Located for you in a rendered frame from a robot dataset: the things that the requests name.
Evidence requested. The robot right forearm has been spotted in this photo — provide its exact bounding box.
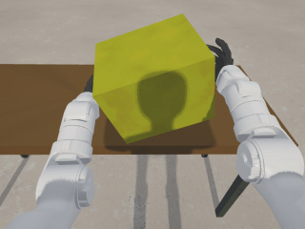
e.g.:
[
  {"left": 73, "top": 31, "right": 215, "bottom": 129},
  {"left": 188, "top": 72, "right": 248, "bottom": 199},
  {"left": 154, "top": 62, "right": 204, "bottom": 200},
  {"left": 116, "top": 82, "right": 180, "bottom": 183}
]
[{"left": 215, "top": 65, "right": 305, "bottom": 174}]

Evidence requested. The left robot upper arm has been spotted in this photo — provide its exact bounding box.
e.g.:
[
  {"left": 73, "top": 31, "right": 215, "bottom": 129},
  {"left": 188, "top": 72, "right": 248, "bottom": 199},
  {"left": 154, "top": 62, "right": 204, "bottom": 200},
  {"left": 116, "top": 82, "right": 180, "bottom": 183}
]
[{"left": 4, "top": 164, "right": 95, "bottom": 229}]

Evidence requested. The carton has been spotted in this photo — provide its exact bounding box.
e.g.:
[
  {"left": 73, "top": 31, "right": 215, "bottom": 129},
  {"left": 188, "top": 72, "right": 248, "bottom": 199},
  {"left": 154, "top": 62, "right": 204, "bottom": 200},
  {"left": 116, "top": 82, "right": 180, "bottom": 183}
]
[{"left": 92, "top": 13, "right": 215, "bottom": 144}]

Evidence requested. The right robot hand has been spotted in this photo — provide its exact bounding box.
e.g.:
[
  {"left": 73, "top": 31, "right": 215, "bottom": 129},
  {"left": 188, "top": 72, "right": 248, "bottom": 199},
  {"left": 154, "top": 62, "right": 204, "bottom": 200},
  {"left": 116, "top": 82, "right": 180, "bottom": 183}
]
[{"left": 206, "top": 38, "right": 234, "bottom": 82}]

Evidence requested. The table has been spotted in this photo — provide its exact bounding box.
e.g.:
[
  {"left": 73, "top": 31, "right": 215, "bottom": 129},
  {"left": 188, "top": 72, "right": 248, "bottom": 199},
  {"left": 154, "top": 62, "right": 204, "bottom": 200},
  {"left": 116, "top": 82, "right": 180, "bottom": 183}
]
[{"left": 0, "top": 64, "right": 299, "bottom": 218}]

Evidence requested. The right robot upper arm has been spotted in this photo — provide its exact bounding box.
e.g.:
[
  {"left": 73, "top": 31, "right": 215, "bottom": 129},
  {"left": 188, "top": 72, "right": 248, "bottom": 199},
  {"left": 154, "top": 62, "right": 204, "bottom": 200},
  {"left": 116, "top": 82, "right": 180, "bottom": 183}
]
[{"left": 235, "top": 137, "right": 305, "bottom": 229}]

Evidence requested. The left robot hand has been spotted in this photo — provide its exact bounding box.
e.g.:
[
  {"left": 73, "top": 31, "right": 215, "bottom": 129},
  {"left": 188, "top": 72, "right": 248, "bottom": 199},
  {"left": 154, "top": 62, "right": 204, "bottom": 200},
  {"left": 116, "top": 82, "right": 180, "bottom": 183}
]
[{"left": 84, "top": 74, "right": 94, "bottom": 93}]

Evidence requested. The robot left forearm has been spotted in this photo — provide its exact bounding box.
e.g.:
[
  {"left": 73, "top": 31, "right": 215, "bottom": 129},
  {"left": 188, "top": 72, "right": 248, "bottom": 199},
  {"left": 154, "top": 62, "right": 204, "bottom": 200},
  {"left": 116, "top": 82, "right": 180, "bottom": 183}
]
[{"left": 35, "top": 92, "right": 100, "bottom": 204}]

